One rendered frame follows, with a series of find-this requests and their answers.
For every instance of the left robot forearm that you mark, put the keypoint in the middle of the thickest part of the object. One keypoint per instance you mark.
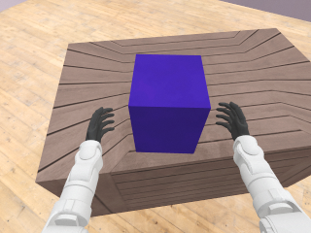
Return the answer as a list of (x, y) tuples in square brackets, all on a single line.
[(73, 207)]

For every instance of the right robot forearm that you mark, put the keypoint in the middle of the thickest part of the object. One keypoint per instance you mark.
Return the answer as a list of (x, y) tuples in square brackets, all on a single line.
[(269, 197)]

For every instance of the left robot hand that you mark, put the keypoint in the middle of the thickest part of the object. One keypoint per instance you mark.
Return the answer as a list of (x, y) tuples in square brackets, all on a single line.
[(95, 129)]

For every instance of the right robot hand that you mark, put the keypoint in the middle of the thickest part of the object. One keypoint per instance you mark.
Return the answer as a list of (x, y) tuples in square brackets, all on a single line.
[(237, 124)]

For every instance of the pedestal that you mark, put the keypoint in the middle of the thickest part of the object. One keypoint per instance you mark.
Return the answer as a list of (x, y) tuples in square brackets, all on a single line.
[(259, 70)]

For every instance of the carton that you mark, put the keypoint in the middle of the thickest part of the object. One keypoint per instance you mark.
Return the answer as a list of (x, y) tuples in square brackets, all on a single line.
[(168, 102)]

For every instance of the right robot upper arm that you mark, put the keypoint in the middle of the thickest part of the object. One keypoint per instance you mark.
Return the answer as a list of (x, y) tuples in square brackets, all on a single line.
[(296, 222)]

